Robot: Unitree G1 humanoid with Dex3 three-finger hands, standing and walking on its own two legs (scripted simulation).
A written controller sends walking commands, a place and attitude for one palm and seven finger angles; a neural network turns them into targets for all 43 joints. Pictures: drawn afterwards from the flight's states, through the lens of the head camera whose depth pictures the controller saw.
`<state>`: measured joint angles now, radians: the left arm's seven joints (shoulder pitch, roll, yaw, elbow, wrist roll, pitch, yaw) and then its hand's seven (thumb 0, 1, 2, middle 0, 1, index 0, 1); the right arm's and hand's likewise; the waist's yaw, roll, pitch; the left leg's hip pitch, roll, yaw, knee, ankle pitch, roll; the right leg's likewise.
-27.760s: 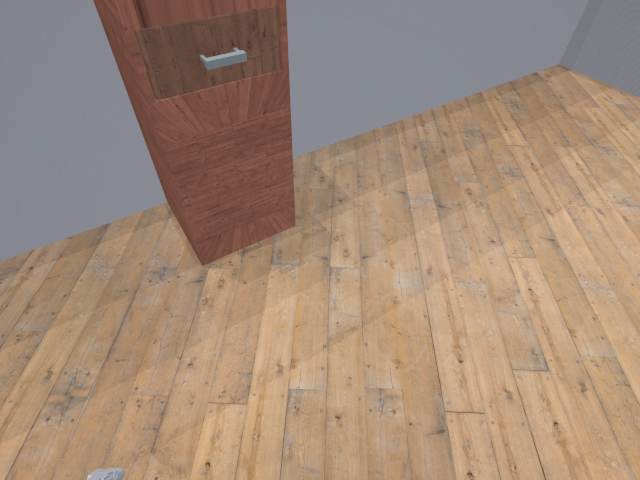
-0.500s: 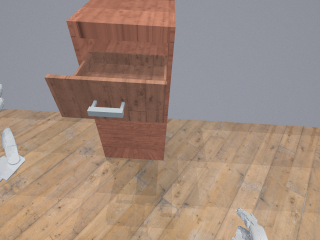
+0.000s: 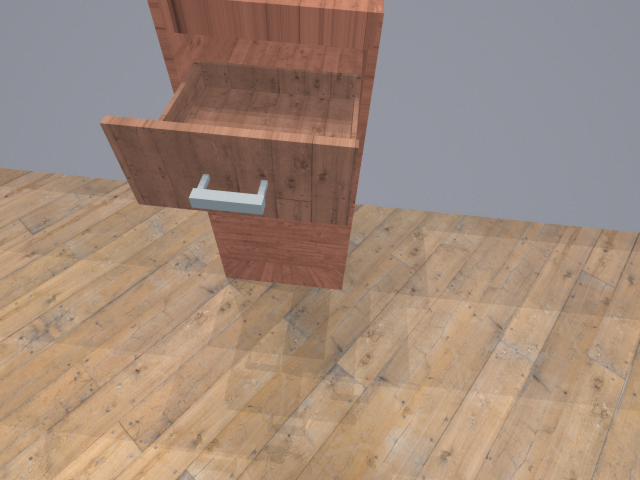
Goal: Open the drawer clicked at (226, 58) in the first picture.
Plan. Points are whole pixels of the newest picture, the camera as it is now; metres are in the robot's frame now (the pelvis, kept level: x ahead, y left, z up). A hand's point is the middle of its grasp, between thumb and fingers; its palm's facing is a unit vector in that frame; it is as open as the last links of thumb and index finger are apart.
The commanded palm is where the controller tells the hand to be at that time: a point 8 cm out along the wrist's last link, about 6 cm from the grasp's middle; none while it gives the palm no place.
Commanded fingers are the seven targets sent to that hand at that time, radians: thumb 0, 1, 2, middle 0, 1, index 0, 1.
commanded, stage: let the arm hang, fingers relaxed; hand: left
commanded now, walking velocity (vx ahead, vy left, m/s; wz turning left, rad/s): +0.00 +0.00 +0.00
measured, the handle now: (231, 192) +0.52 +0.18 +0.03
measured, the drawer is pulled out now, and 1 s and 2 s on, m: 0.30 0.30 0.30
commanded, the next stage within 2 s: look to check the result in 0.64 s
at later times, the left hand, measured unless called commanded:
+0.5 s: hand out of the picture +0.00 +0.16 -0.17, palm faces +0.00 -0.98 -0.18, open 7.3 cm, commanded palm none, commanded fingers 0.00 0.90 0.90 -0.20 -0.30 -0.20 -0.30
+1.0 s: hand out of the picture -0.01 +0.15 -0.17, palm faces +0.02 -0.98 -0.19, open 7.4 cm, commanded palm none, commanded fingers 0.00 0.90 0.90 -0.20 -0.30 -0.20 -0.30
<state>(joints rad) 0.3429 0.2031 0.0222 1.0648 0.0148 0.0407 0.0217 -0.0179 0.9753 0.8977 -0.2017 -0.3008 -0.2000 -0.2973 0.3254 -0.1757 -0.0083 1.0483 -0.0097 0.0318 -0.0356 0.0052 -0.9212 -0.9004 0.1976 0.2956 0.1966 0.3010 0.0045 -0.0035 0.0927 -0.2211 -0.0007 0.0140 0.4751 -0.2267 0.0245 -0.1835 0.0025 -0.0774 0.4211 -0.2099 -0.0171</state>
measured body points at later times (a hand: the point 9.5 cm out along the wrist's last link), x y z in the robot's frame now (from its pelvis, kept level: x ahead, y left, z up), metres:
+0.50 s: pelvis +0.00 +0.00 +0.00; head +0.00 -0.01 +0.45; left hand +0.00 +0.21 -0.16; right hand -0.03 -0.20 -0.17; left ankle +0.02 +0.10 -0.74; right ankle +0.01 -0.11 -0.74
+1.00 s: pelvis +0.00 -0.01 +0.00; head +0.02 -0.02 +0.45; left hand -0.01 +0.20 -0.16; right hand -0.02 -0.21 -0.17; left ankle +0.02 +0.10 -0.74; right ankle +0.01 -0.11 -0.74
